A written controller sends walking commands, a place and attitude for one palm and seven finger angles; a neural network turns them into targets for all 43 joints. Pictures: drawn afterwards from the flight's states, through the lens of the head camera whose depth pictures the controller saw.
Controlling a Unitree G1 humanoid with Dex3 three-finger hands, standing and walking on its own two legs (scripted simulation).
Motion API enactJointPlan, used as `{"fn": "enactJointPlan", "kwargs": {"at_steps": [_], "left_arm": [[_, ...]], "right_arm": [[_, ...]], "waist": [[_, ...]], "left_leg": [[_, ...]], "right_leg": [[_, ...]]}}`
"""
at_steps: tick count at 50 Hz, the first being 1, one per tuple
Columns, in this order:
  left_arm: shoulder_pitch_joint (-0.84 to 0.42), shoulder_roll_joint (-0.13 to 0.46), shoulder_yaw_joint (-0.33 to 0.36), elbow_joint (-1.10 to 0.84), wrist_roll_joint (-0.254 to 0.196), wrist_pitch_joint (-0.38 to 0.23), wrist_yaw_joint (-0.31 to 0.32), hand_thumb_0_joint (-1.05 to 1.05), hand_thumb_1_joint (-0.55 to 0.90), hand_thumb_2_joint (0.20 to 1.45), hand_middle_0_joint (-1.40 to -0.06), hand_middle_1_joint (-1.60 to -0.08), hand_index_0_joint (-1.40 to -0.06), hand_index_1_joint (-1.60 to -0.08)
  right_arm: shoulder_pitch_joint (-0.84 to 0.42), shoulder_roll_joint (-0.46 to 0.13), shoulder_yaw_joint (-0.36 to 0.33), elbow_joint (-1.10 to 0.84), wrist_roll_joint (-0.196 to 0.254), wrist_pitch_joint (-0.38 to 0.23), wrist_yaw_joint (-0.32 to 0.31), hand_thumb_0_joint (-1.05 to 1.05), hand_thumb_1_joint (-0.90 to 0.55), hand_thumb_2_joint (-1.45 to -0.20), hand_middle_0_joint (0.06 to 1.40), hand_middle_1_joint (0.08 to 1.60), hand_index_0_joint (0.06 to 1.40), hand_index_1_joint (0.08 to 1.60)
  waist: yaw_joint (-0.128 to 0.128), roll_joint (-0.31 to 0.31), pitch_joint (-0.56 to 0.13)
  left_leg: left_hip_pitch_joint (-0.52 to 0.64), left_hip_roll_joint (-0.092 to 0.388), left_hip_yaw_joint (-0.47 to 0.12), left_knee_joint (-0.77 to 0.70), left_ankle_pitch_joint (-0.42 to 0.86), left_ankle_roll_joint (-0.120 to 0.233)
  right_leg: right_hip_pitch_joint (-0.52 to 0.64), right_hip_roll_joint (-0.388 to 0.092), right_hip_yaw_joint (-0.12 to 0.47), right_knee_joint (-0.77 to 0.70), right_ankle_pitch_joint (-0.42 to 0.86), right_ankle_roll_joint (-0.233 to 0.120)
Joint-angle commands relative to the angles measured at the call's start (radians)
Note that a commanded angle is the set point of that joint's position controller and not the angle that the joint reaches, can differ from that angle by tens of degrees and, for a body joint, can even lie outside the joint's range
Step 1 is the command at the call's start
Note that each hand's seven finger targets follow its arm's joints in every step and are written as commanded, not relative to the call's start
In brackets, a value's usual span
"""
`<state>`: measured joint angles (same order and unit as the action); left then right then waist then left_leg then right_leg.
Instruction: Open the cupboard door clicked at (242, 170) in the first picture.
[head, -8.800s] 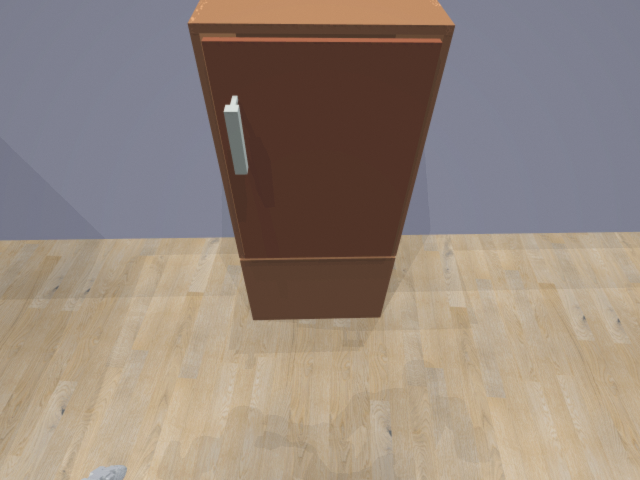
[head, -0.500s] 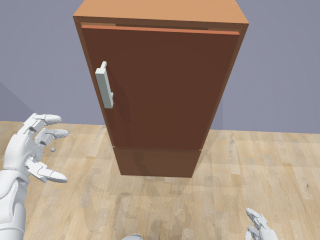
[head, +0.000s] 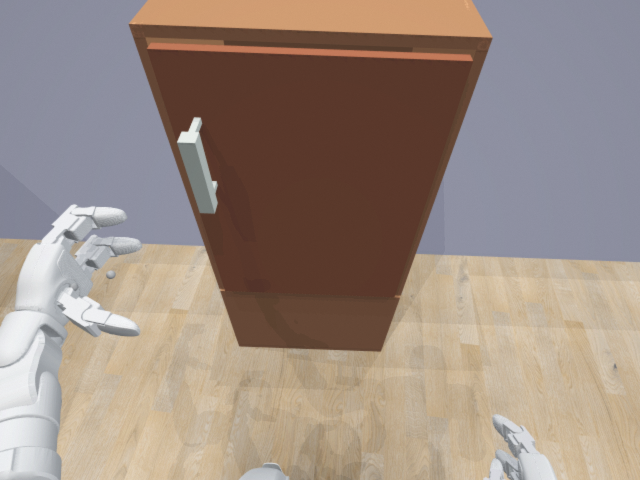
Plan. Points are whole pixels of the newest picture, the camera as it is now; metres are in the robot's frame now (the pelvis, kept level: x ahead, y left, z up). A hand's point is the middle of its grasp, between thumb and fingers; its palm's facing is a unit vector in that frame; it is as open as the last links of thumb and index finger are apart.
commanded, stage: move the hooked fingers beside the handle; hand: left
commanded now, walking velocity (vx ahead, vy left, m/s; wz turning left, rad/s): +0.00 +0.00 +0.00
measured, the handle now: (202, 166) +0.54 +0.23 +0.07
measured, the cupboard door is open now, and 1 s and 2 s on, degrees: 0 0 0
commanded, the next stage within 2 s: none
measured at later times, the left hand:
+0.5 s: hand (124, 236) +0.38 +0.28 +0.08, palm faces +0.05 -1.00 +0.00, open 14.0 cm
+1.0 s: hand (132, 203) +0.44 +0.30 +0.08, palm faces +0.05 -1.00 +0.01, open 14.0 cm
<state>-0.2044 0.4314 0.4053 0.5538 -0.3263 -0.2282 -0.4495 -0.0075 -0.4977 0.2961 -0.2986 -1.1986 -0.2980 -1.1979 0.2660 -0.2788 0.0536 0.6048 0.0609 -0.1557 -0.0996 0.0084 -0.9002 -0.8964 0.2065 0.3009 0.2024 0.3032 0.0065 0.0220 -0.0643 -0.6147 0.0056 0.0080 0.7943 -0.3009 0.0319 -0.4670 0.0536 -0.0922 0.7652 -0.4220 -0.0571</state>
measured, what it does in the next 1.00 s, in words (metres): stands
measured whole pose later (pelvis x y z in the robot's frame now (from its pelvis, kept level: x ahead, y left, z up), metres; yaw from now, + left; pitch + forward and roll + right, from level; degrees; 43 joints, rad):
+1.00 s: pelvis +0.00 +0.03 -0.01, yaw -2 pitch +14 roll -4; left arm -0.68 0.60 0.46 1.08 -0.21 -0.34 -0.44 -0.01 -0.50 0.30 -0.30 -1.20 -0.30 -1.20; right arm 0.37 -0.29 0.05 0.62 0.04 0.00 -0.07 0.00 -0.90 -0.90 0.21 0.30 0.20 0.30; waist -0.08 0.01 -0.09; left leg -0.80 0.01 0.03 0.90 -0.34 0.07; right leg -0.65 0.06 -0.07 0.84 -0.44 -0.03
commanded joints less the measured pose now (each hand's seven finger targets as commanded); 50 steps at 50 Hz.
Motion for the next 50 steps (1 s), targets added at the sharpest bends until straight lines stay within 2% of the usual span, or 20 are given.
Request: {"fn": "enactJointPlan", "kwargs": {"at_steps": [1, 5, 9, 11, 15, 18, 21, 24, 25, 26, 29, 35, 39, 40, 41, 42, 44, 46, 48, 50], "left_arm": [[-0.321, 0.314, 0.095, -0.157, -0.018, -0.068, -0.003, 0.0, -0.5, 0.3, -0.3, -1.2, -0.3, -1.2], [-0.326, 0.321, 0.104, -0.113, -0.021, -0.074, -0.004, 0.0, -0.5, 0.3, -0.3, -1.2, -0.3, -1.2], [-0.39, 0.314, 0.087, -0.069, -0.008, -0.078, -0.004, 0.0, -0.5, 0.3, -0.3, -1.2, -0.3, -1.2], [-0.425, 0.353, 0.112, -0.061, -0.003, -0.089, -0.002, 0.0, -0.5, 0.3, -0.3, -1.2, -0.3, -1.2], [-0.439, 0.326, 0.092, -0.075, -0.002, -0.11, -0.001, 0.0, -0.5, 0.3, -0.3, -1.2, -0.3, -1.2], [-0.481, 0.316, 0.075, -0.031, 0.009, -0.107, 0.005, 0.0, -0.5, 0.3, -0.3, -1.2, -0.3, -1.2], [-0.503, 0.366, 0.115, 0.0, 0.016, -0.109, 0.013, 0.0, -0.5, 0.3, -0.3, -1.2, -0.3, -1.2], [-0.576, 0.331, 0.066, 0.029, 0.035, -0.114, 0.019, 0.0, -0.5, 0.3, -0.3, -1.2, -0.3, -1.2], [-0.616, 0.316, 0.053, 0.027, 0.03, -0.121, 0.021, 0.0, -0.5, 0.3, -0.3, -1.2, -0.3, -1.2], [-0.606, 0.352, 0.086, 0.05, 0.037, -0.124, 0.026, 0.0, -0.5, 0.3, -0.3, -1.2, -0.3, -1.2], [-0.615, 0.353, 0.083, 0.095, 0.047, -0.131, 0.03, 0.0, -0.5, 0.3, -0.3, -1.2, -0.3, -1.2], [-0.751, 0.4, 0.086, 0.204, 0.065, -0.143, 0.024, 0.0, -0.5, 0.3, -0.3, -1.2, -0.3, -1.2], [-0.812, 0.401, 0.069, 0.221, 0.08, -0.174, 0.018, 0.0, -0.5, 0.3, -0.3, -1.2, -0.3, -1.2], [-0.818, 0.384, 0.062, 0.221, 0.072, -0.18, 0.016, 0.0, -0.5, 0.3, -0.3, -1.2, -0.3, -1.2], [-0.799, 0.425, 0.095, 0.256, 0.076, -0.178, 0.015, 0.0, -0.5, 0.3, -0.3, -1.2, -0.3, -1.2], [-0.806, 0.426, 0.089, 0.272, 0.077, -0.176, 0.011, 0.0, -0.5, 0.3, -0.3, -1.2, -0.3, -1.2], [-0.835, 0.45, 0.096, 0.328, 0.084, -0.163, 0.005, 0.0, -0.5, 0.3, -0.3, -1.2, -0.3, -1.2], [-0.845, 0.468, 0.103, 0.323, 0.092, -0.172, 0.004, 0.0, -0.5, 0.3, -0.3, -1.2, -0.3, -1.2], [-0.88, 0.473, 0.101, 0.304, 0.099, -0.182, 0.007, 0.0, -0.5, 0.3, -0.3, -1.2, -0.3, -1.2], [-0.883, 0.503, 0.126, 0.356, 0.096, -0.184, 0.008, 0.0, -0.5, 0.3, -0.3, -1.2, -0.3, -1.2]], "right_arm": [[-0.009, -0.144, -0.062, -0.129, 0.002, -0.037, -0.01, 0.0, -0.9, -0.9, 0.2, 0.3, 0.2, 0.3], [0.009, -0.15, -0.067, -0.134, 0.002, -0.021, -0.007, 0.0, -0.9, -0.9, 0.2, 0.3, 0.2, 0.3], [0.026, -0.155, -0.071, -0.134, 0.003, -0.008, -0.002, 0.0, -0.9, -0.9, 0.2, 0.3, 0.2, 0.3], [0.037, -0.16, -0.073, -0.125, 0.001, -0.001, -0.002, 0.0, -0.9, -0.9, 0.2, 0.3, 0.2, 0.3], [0.054, -0.16, -0.077, -0.127, -0.003, 0.009, 0.004, 0.0, -0.9, -0.9, 0.2, 0.3, 0.2, 0.3], [0.059, -0.163, -0.077, -0.119, -0.003, 0.02, 0.004, 0.0, -0.9, -0.9, 0.2, 0.3, 0.2, 0.3], [0.07, -0.171, -0.081, -0.114, -0.004, 0.03, 0.001, 0.0, -0.9, -0.9, 0.2, 0.3, 0.2, 0.3], [0.077, -0.169, -0.078, -0.109, -0.005, 0.04, 0.002, 0.0, -0.9, -0.9, 0.2, 0.3, 0.2, 0.3], [0.083, -0.168, -0.078, -0.108, -0.007, 0.041, 0.003, 0.0, -0.9, -0.9, 0.2, 0.3, 0.2, 0.3], [0.087, -0.174, -0.082, -0.104, -0.008, 0.043, 0.003, 0.0, -0.9, -0.9, 0.2, 0.3, 0.2, 0.3], [0.099, -0.176, -0.081, -0.1, -0.011, 0.054, 0.007, 0.0, -0.9, -0.9, 0.2, 0.3, 0.2, 0.3], [0.121, -0.184, -0.077, -0.088, -0.014, 0.08, 0.006, 0.0, -0.9, -0.9, 0.2, 0.3, 0.2, 0.3], [0.137, -0.186, -0.08, -0.079, -0.018, 0.093, 0.01, 0.0, -0.9, -0.9, 0.2, 0.3, 0.2, 0.3], [0.144, -0.185, -0.082, -0.079, -0.021, 0.095, 0.012, 0.0, -0.9, -0.9, 0.2, 0.3, 0.2, 0.3], [0.151, -0.193, -0.084, -0.074, -0.02, 0.101, 0.012, 0.0, -0.9, -0.9, 0.2, 0.3, 0.2, 0.3], [0.153, -0.192, -0.081, -0.073, -0.02, 0.105, 0.013, 0.0, -0.9, -0.9, 0.2, 0.3, 0.2, 0.3], [0.16, -0.196, -0.079, -0.068, -0.019, 0.117, 0.011, 0.0, -0.9, -0.9, 0.2, 0.3, 0.2, 0.3], [0.167, -0.196, -0.08, -0.073, -0.021, 0.124, 0.012, 0.0, -0.9, -0.9, 0.2, 0.3, 0.2, 0.3], [0.179, -0.198, -0.082, -0.067, -0.026, 0.129, 0.015, 0.0, -0.9, -0.9, 0.2, 0.3, 0.2, 0.3], [0.191, -0.203, -0.081, -0.061, -0.027, 0.14, 0.012, 0.0, -0.9, -0.9, 0.2, 0.3, 0.2, 0.3]], "waist": [[-0.012, 0.078, -0.26], [-0.014, 0.033, -0.256], [-0.026, 0.059, -0.258], [-0.025, 0.059, -0.292], [-0.027, 0.075, -0.326], [-0.04, 0.078, -0.286], [-0.035, 0.065, -0.318], [-0.053, 0.105, -0.301], [-0.06, 0.08, -0.297], [-0.052, 0.086, -0.314], [-0.052, 0.085, -0.328], [-0.075, 0.07, -0.308], [-0.084, 0.142, -0.363], [-0.085, 0.116, -0.376], [-0.079, 0.092, -0.383], [-0.082, 0.11, -0.384], [-0.094, 0.08, -0.344], [-0.082, 0.118, -0.38], [-0.091, 0.142, -0.403], [-0.099, 0.098, -0.384]], "left_leg": [[0.228, -0.01, -0.046, -0.081, 0.135, 0.016], [0.218, -0.006, -0.046, -0.079, 0.14, 0.018], [0.224, -0.005, -0.047, -0.079, 0.134, 0.018], [0.223, -0.005, -0.048, -0.07, 0.15, 0.018], [0.266, -0.002, -0.056, -0.063, 0.2, 0.018], [0.265, 0.003, -0.068, -0.074, 0.154, 0.014], [0.263, 0.005, -0.067, -0.069, 0.16, 0.014], [0.282, 0.01, -0.079, -0.071, 0.148, 0.009], [0.281, 0.01, -0.085, -0.066, 0.149, 0.011], [0.288, 0.013, -0.086, -0.066, 0.145, 0.008], [0.302, 0.017, -0.096, -0.066, 0.161, 0.004], [0.243, 0.017, -0.092, -0.044, 0.136, 0.009], [0.312, 0.026, -0.109, -0.032, 0.171, -0.002], [0.312, 0.024, -0.109, -0.022, 0.192, 0.002], [0.297, 0.027, -0.107, -0.02, 0.193, 0.002], [0.29, 0.025, -0.104, -0.018, 0.188, 0.002], [0.239, 0.025, -0.098, -0.014, 0.159, 0.008], [0.253, 0.023, -0.097, -0.006, 0.186, 0.006], [0.288, 0.028, -0.108, 0.001, 0.205, 0.002], [0.242, 0.028, -0.105, 0.011, 0.194, 0.008]], "right_leg": [[-0.006, -0.026, 0.117, -0.132, 0.263, 0.046], [-0.013, -0.018, 0.108, -0.127, 0.269, 0.044], [-0.052, -0.013, 0.098, -0.118, 0.255, 0.042], [-0.038, -0.013, 0.103, -0.109, 0.271, 0.041], [-0.055, -0.005, 0.087, -0.091, 0.297, 0.034], [-0.111, -0.001, 0.076, -0.098, 0.238, 0.033], [-0.096, -0.001, 0.079, -0.093, 0.239, 0.03], [-0.149, 0.001, 0.07, -0.091, 0.204, 0.028], [-0.152, 0.004, 0.066, -0.087, 0.201, 0.026], [-0.159, 0.004, 0.069, -0.087, 0.194, 0.027], [-0.171, 0.005, 0.062, -0.079, 0.196, 0.025], [-0.189, 0.006, 0.068, -0.07, 0.178, 0.025], [-0.247, 0.009, 0.06, -0.052, 0.175, 0.024], [-0.239, 0.013, 0.061, -0.048, 0.191, 0.022], [-0.233, 0.013, 0.061, -0.046, 0.196, 0.025], [-0.236, 0.012, 0.062, -0.045, 0.193, 0.026], [-0.24, 0.011, 0.063, -0.046, 0.184, 0.03], [-0.238, 0.013, 0.064, -0.034, 0.197, 0.027], [-0.269, 0.016, 0.06, -0.029, 0.192, 0.026], [-0.263, 0.02, 0.062, -0.025, 0.19, 0.026]]}}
